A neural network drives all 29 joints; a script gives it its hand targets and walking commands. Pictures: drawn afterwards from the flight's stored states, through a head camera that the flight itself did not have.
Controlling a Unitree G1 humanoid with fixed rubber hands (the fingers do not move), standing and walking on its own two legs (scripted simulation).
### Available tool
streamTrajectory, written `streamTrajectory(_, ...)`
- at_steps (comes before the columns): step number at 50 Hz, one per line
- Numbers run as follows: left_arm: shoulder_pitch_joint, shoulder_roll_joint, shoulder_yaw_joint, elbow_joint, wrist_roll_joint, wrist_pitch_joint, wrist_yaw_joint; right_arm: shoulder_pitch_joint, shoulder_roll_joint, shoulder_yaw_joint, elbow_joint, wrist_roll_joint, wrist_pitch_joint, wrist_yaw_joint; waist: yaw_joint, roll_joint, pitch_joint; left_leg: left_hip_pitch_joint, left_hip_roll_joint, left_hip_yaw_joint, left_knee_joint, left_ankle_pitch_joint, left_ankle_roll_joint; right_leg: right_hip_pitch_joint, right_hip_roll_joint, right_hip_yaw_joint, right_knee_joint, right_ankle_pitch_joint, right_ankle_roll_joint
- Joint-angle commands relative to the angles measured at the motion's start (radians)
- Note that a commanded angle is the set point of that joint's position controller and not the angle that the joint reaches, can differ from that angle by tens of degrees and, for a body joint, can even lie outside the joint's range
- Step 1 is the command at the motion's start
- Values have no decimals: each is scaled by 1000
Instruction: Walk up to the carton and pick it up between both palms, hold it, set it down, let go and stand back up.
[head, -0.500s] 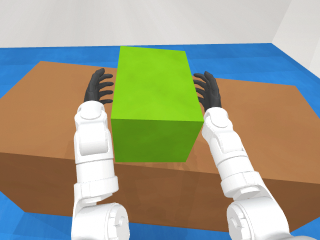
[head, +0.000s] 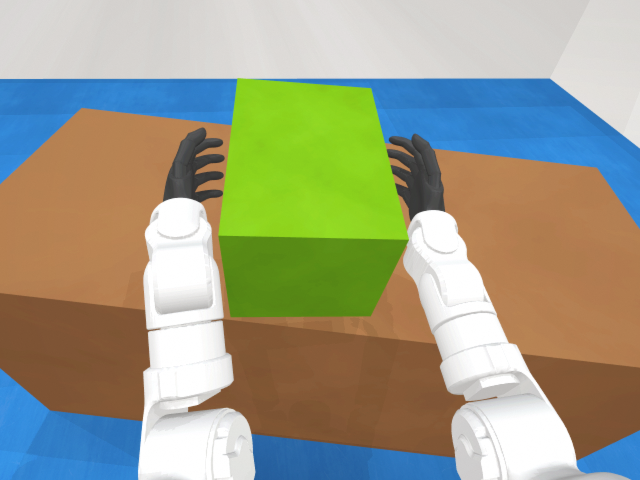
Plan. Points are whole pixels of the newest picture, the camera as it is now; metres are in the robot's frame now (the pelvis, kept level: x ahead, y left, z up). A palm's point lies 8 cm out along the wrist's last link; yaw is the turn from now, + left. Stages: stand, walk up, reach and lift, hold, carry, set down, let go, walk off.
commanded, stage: hold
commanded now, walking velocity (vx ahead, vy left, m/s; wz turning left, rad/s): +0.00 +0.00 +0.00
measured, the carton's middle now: (304, 197) +0.42 +0.01 +0.13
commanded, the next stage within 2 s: none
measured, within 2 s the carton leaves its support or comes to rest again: neither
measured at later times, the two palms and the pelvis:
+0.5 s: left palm (176, 198) +0.36 +0.15 +0.19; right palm (418, 198) +0.36 -0.12 +0.18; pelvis +0.00 +0.00 +0.00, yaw +0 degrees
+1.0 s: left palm (178, 204) +0.35 +0.15 +0.18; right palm (417, 207) +0.36 -0.12 +0.17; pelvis -0.01 +0.00 +0.00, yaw -1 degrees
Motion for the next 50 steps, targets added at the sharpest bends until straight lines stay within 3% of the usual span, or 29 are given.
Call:
streamTrajectory(1,-468,-376,-383,-39,-132,-30,-129,-533,369,362,-217,36,-25,89,-10,121,-328,96,-42,34,-19,173,8,41,24,-16,-17,207,50)
streamTrajectory(4,-463,-367,-360,-35,-119,-18,-140,-524,369,354,-218,33,-11,88,-3,82,-293,85,-50,39,-40,138,22,36,23,-9,-33,185,58)
streamTrajectory(5,-462,-370,-344,-27,-110,-15,-142,-536,377,368,-224,43,-7,88,17,90,-284,81,-43,39,-44,132,23,38,24,-7,-29,176,54)
streamTrajectory(7,-484,-364,-347,-21,-117,-17,-142,-562,385,364,-234,40,-14,90,12,94,-305,73,-47,46,-34,107,23,29,21,0,-27,170,54)
streamTrajectory(9,-515,-362,-340,-25,-114,-25,-142,-600,392,362,-252,22,-26,94,28,79,-316,63,-46,48,-43,71,37,20,19,-5,-34,128,50)
streamTrajectory(14,-545,-382,-370,-30,-142,-45,-128,-607,402,345,-236,10,-44,96,7,79,-366,86,-42,40,-31,107,26,14,33,-8,-30,126,44)
streamTrajectory(16,-537,-391,-395,-22,-152,-51,-123,-599,391,339,-242,16,-46,97,-9,106,-392,102,-49,45,-24,130,19,13,27,-7,-30,140,44)
streamTrajectory(17,-527,-389,-383,-7,-143,-50,-121,-604,384,335,-223,13,-42,96,-2,100,-373,98,-48,43,-25,121,18,3,30,-11,-24,129,44)
streamTrajectory(18,-518,-381,-384,-41,-146,-54,-121,-568,394,336,-230,5,-45,96,-1,94,-395,104,-45,43,-27,142,23,21,33,-15,-23,148,49)
streamTrajectory(19,-537,-401,-410,-56,-156,-52,-119,-559,395,342,-216,13,-42,96,-21,118,-408,124,-45,43,-18,174,8,21,31,-13,-18,175,43)
streamTrajectory(21,-494,-402,-414,-75,-153,-55,-120,-537,375,339,-225,19,-41,97,-16,127,-420,123,-44,27,-8,213,1,31,40,-9,-18,194,42)
streamTrajectory(22,-487,-392,-397,-27,-137,-44,-121,-539,358,336,-208,13,-35,94,-30,123,-373,117,-45,36,-12,188,1,27,33,-13,-19,191,43)
streamTrajectory(23,-487,-384,-396,-61,-144,-42,-125,-514,358,334,-197,9,-32,92,-18,129,-368,111,-42,32,-21,189,3,39,33,-17,-18,182,44)
streamTrajectory(24,-490,-380,-372,1,-120,-29,-131,-515,358,318,-165,3,-19,95,-32,124,-309,88,-40,38,-34,130,12,19,28,-15,-32,131,42)
streamTrajectory(27,-459,-382,-362,-24,-114,-16,-139,-484,340,310,-175,2,-22,98,-25,130,-290,95,-33,44,-43,150,5,31,34,-19,-31,143,42)
streamTrajectory(30,-471,-390,-387,-81,-127,-21,-138,-530,368,350,-233,40,-26,96,-9,133,-314,94,-40,35,-20,194,-1,41,32,-15,-25,192,44)
streamTrajectory(31,-475,-400,-409,-103,-153,-27,-133,-556,365,368,-286,54,-37,92,-16,123,-374,118,-39,32,-4,245,-1,56,35,-15,-16,248,44)
streamTrajectory(32,-474,-395,-417,-106,-154,-27,-130,-565,378,388,-276,71,-34,87,0,127,-359,120,-44,33,5,257,-4,58,35,-17,-14,268,47)
streamTrajectory(35,-472,-386,-408,-88,-147,-29,-126,-558,380,382,-280,63,-29,86,-1,117,-340,106,-40,28,-5,215,6,46,34,-17,-26,215,50)
streamTrajectory(36,-488,-367,-380,-38,-124,-21,-130,-558,371,362,-239,47,-15,89,2,106,-277,84,-40,33,-26,152,11,23,32,-9,-33,148,45)
streamTrajectory(39,-506,-378,-364,-42,-123,-18,-133,-562,387,347,-236,14,-17,103,12,95,-291,53,-29,39,-56,47,27,3,30,-9,-38,47,37)
streamTrajectory(44,-546,-367,-309,89,-93,-30,-130,-626,372,277,-148,-40,-30,118,24,88,-248,14,-28,60,-91,-65,50,-35,28,-1,-49,-62,30)
streamTrajectory(45,-552,-395,-327,44,-114,-37,-125,-627,386,287,-182,-43,-48,124,30,92,-310,18,-21,61,-91,-42,48,-7,40,-13,-34,-40,36)
streamTrajectory(50,-612,-400,-358,66,-134,-62,-120,-651,399,256,-126,-53,-68,130,-3,104,-371,66,-40,60,-66,9,36,-24,27,-12,-35,-17,32)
